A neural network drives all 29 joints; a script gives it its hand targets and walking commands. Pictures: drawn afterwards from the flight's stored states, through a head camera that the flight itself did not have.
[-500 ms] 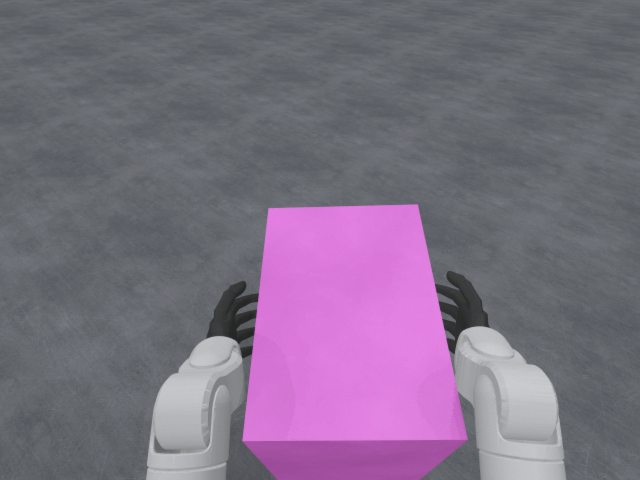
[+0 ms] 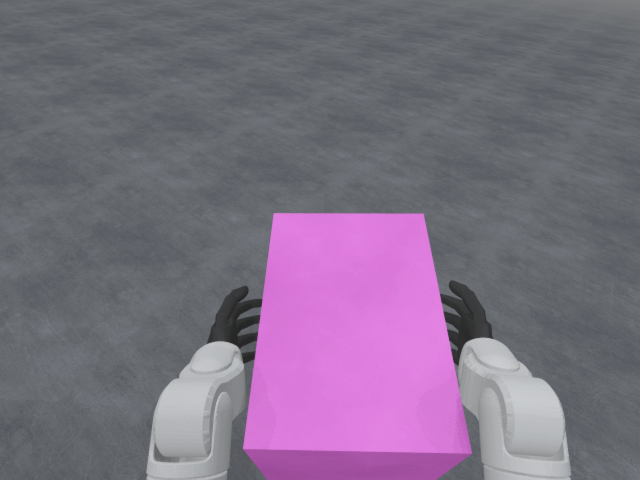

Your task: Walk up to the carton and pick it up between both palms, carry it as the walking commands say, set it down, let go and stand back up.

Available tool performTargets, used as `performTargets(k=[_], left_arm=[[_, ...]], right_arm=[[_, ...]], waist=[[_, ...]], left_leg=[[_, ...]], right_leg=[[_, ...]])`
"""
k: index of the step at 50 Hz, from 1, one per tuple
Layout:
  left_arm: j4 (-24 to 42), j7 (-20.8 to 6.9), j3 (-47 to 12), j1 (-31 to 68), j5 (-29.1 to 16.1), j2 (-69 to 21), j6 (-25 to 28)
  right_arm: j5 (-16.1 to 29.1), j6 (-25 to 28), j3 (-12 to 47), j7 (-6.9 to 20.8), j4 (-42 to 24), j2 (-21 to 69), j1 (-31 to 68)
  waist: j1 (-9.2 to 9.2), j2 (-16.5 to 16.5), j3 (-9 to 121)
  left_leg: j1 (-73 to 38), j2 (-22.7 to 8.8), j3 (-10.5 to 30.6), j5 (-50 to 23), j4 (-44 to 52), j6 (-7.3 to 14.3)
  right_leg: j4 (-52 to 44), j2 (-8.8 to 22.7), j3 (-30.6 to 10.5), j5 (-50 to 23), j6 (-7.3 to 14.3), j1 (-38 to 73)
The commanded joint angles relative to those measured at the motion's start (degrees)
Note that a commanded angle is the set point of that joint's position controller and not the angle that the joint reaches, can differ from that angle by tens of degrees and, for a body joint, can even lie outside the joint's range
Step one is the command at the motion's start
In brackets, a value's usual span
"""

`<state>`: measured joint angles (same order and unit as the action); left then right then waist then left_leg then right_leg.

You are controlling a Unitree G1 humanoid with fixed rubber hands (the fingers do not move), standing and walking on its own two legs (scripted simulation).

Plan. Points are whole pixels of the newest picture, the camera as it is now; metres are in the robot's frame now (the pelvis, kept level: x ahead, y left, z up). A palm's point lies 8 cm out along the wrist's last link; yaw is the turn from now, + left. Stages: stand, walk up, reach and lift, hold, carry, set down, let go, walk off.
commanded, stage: carry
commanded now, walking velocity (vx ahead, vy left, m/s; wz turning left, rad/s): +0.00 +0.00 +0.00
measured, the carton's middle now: (346, 358) +0.28 -0.01 +0.03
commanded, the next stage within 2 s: hold in 2.00 s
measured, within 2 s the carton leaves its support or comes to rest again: neither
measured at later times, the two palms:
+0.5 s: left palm (250, 351) +0.26 +0.11 +0.08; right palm (488, 355) +0.26 -0.17 +0.09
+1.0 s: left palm (256, 334) +0.28 +0.10 +0.08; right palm (487, 337) +0.28 -0.17 +0.09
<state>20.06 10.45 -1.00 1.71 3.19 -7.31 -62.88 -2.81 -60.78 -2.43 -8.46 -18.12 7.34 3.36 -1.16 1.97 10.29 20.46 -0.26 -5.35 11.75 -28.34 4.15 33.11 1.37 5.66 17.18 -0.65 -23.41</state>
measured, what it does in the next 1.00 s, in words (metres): steps on the spot: right foot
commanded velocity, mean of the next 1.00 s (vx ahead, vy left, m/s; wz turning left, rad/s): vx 0.00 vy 0.00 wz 0.00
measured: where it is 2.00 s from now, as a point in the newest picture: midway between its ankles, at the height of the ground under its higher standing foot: outside the picture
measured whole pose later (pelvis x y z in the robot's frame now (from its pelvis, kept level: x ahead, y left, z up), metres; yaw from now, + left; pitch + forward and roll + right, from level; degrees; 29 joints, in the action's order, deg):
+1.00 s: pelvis +0.01 -0.02 +0.00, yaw -1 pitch +5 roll +0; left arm 17.5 9.2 0.2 3.4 3.0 -7.3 -59.1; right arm -3.4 -58.9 -2.6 -9.2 -17.2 7.4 5.3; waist -0.6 0.8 7.9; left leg 20.1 -0.5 -5.9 12.1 -27.0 1.9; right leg 28.1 1.6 4.5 13.6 0.6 -19.5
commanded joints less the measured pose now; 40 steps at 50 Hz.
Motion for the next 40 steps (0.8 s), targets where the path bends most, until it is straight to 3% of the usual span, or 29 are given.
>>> performTargets(k=[1, 3, 4, 5, 7, 12, 15, 40], left_arm=[[4.3, -5.4, -30.1, 21.6, -11.9, -50.2, 1.4], [-4.1, -5.5, -24.3, 20.0, -8.1, -44.5, 2.9], [-5.5, -5.9, -23.3, 22.4, -7.7, -43.9, 4.6], [-8.8, -6.5, -21.5, 23.5, -6.8, -43.7, 6.6], [1.3, -6.7, -26.4, 27.2, -11.2, -50.5, 8.2], [1.8, -6.2, -27.2, 23.2, -11.3, -48.0, 6.3], [5.3, -6.2, -28.9, 23.7, -12.5, -48.8, 6.0], [3.2, -6.3, -27.6, 23.0, -11.1, -47.0, 5.5]], right_arm=[[13.3, -0.1, 30.3, 6.0, -5.6, 48.2, 20.5], [9.3, 1.1, 24.7, 5.9, 3.9, 42.7, 18.1], [8.2, 2.6, 23.3, 6.1, 6.0, 42.4, 19.6], [7.7, 4.3, 22.3, 6.7, 9.0, 42.7, 22.0], [13.1, 5.7, 29.3, 6.8, -1.8, 50.9, 27.4], [11.9, 3.7, 29.6, 5.2, -2.9, 47.7, 21.6], [12.5, 3.4, 30.8, 5.1, -6.3, 48.1, 21.4], [11.4, 2.8, 29.4, 5.1, -4.3, 46.2, 20.6]], waist=[[0.82, -7.7, 5.7], [0.39, -5.8, 8.5], [0.43, -2.2, 8.4], [0.49, -0.9, 7.6], [0.46, -1.7, 6.3], [0.42, -0.2, 9.4], [0.29, -0.8, 8.3], [0.49, -1.7, 7.9]], left_leg=[[-3.5, -10.2, 12.2, 2.6, 11.7, 2.1], [-5.5, -9.4, 11.6, -6.5, 7.9, 0.5], [-3.0, -8.3, 10.3, -4.6, 7.9, -0.5], [-2.6, -7.8, 9.7, -0.6, 7.9, -0.9], [-2.5, -7.7, 9.9, 3.3, 7.7, -0.9], [-4.6, -7.3, 8.2, -0.7, 5.5, -0.3], [-4.9, -7.2, 7.8, -1.0, 5.5, -0.5], [-5.8, -7.6, 7.2, -6.7, 5.5, -1.1]], right_leg=[[-9.3, 1.3, -1.5, -3.3, 0.7, 5.5], [-11.6, 5.3, -6.1, -5.6, 1.2, 8.7], [-9.8, 7.3, -7.6, -6.3, 1.7, 8.6], [-9.5, 7.3, -8.1, -5.0, 2.2, 6.3], [-9.8, 6.9, -7.9, -2.1, 2.6, 2.6], [-10.0, 7.8, -8.8, -5.9, 2.6, 4.7], [-10.4, 7.7, -8.9, -5.3, 3.1, 4.0], [-9.4, 6.8, -8.3, -9.2, 3.7, 6.9]])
